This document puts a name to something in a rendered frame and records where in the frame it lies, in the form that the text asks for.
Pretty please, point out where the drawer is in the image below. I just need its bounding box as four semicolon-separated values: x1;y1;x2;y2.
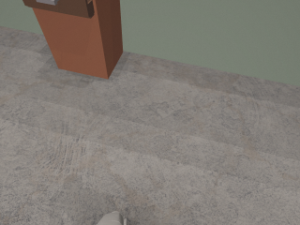
23;0;95;19

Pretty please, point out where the cabinet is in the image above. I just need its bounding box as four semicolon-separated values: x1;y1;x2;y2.
32;0;123;80

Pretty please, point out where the robot left thigh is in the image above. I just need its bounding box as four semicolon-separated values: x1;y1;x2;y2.
97;213;128;225

